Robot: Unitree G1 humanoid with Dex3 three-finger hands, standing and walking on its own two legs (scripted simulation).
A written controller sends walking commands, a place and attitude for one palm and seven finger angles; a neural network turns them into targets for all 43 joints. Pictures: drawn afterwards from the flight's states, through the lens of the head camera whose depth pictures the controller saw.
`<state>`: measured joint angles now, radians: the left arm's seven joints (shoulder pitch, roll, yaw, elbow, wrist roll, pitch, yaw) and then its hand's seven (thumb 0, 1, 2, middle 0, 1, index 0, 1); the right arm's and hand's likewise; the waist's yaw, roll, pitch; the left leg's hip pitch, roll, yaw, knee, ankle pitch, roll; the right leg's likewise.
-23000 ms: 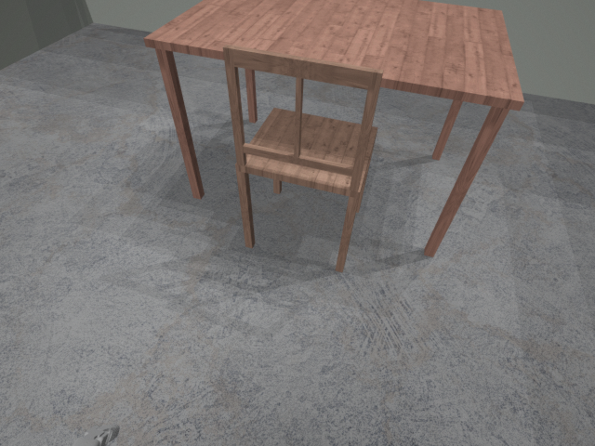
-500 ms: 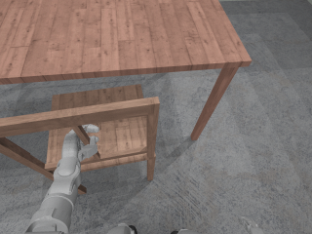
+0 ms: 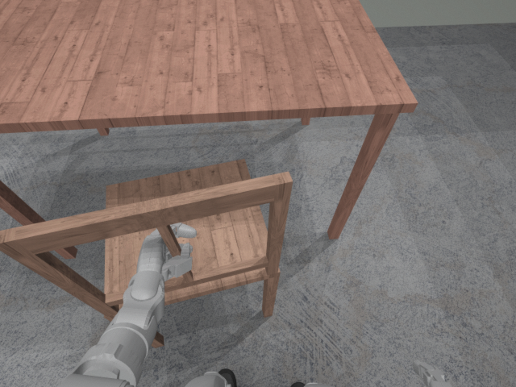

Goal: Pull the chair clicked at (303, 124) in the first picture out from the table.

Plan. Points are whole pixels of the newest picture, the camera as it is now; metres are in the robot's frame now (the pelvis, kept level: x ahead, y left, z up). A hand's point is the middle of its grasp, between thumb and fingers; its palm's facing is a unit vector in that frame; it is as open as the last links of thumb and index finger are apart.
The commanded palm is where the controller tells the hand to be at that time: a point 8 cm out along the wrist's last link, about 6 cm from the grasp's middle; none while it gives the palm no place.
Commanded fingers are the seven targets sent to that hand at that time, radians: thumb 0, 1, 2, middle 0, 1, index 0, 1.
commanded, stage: step backward, pulling the chair out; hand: left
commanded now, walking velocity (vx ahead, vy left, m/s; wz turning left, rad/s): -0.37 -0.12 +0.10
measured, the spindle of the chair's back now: (177, 254) +0.36 +0.16 -0.09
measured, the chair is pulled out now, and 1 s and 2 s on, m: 0.13 0.18 0.27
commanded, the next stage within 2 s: none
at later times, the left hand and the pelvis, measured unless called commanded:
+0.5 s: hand (186, 264) +0.32 +0.13 -0.07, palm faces +0.04 -0.98 -0.19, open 5.0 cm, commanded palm +0.31 +0.18 -0.06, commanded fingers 0.00 0.90 0.90 -0.50 -1.45 -0.50 -1.45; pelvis +0.00 -0.01 +0.00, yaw +3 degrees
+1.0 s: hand (187, 282) +0.29 +0.12 -0.06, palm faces +0.06 -0.98 -0.18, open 5.0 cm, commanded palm +0.26 +0.17 -0.06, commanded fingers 0.00 0.90 0.90 -0.50 -1.45 -0.50 -1.45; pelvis -0.06 -0.02 +0.00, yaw +6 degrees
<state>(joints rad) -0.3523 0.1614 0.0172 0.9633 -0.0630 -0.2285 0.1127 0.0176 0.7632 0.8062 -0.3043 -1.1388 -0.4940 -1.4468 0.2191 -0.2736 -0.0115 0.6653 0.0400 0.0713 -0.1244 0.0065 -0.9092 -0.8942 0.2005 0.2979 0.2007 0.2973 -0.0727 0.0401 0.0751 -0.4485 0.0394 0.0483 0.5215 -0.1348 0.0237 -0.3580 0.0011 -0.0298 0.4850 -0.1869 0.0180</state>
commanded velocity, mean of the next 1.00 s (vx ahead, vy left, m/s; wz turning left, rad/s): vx -0.38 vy -0.01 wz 0.06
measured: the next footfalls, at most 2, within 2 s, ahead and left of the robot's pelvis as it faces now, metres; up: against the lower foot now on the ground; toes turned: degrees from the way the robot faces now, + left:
left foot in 0.46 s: +0.03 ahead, +0.11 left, +0.00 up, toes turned +1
left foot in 0.96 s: -0.04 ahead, +0.12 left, +0.00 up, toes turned +3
